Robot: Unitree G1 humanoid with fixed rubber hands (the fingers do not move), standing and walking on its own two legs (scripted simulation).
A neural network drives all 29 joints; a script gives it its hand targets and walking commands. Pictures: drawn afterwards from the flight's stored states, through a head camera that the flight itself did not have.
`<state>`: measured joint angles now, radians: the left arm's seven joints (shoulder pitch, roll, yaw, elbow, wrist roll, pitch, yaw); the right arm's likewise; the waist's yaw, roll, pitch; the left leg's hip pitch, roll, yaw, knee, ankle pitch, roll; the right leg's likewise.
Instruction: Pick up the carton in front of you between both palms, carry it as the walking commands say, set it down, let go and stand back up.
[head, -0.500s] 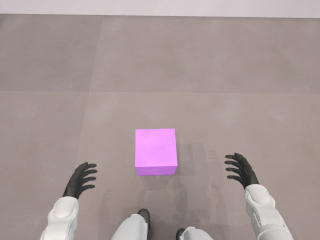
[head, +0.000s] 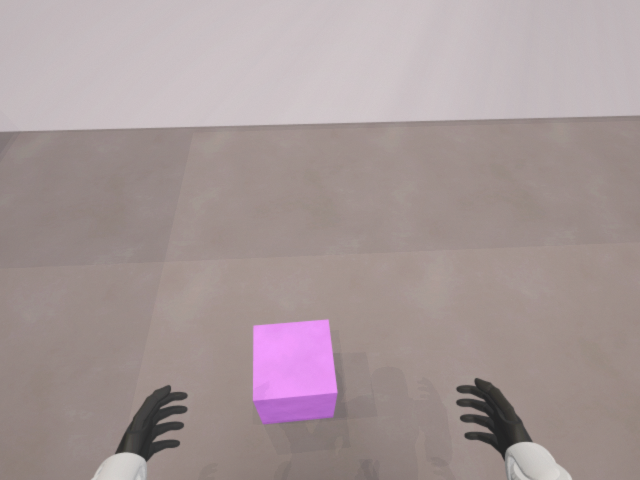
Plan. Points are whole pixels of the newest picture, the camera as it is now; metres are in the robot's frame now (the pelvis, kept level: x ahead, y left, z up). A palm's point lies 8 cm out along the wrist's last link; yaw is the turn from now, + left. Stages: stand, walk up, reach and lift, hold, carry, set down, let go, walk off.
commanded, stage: let go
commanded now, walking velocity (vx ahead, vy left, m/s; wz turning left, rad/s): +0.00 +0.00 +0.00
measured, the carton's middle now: (294, 373) +0.45 +0.06 -0.65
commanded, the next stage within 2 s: stand in 0.14 s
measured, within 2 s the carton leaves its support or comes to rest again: neither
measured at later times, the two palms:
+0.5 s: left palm out of the picture +0.13 +0.30 -0.09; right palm (543, 453) +0.15 -0.27 -0.08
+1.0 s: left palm out of the picture +0.11 +0.31 -0.10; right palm (547, 478) +0.12 -0.27 -0.09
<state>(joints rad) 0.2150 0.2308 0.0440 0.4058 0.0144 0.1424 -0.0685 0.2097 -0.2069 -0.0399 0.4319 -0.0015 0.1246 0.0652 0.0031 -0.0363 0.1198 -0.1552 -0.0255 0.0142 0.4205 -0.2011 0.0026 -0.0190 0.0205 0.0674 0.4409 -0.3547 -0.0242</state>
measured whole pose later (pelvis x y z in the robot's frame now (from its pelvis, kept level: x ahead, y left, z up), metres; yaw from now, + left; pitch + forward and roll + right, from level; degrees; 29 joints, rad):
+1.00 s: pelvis +0.00 +0.02 +0.00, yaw +0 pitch -1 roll +0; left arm 0.21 0.35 0.03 0.80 0.03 0.00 0.02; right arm 0.13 -0.34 -0.03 0.88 -0.03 -0.01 -0.02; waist 0.00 -0.03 0.01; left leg -0.23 -0.03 0.01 0.47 -0.22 0.03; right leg -0.06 0.02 0.07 0.41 -0.34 0.00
